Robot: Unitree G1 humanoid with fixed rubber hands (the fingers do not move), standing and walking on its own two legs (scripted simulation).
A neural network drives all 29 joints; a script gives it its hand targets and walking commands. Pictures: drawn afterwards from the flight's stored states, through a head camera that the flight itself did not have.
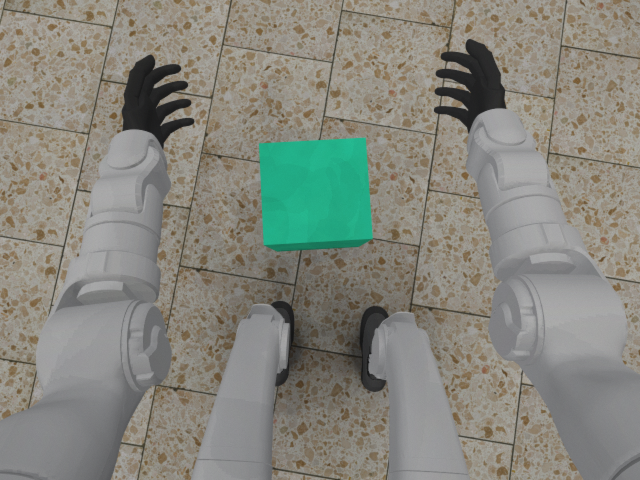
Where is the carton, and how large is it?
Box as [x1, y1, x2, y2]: [259, 138, 372, 251]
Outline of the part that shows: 365,138 259,143 263,241 265,245 277,251 358,246 372,238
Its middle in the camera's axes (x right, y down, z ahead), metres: -0.01 -0.09 +0.87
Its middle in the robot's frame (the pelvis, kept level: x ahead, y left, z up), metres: +0.48 +0.04 -0.51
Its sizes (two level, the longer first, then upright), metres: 0.210 0.200 0.250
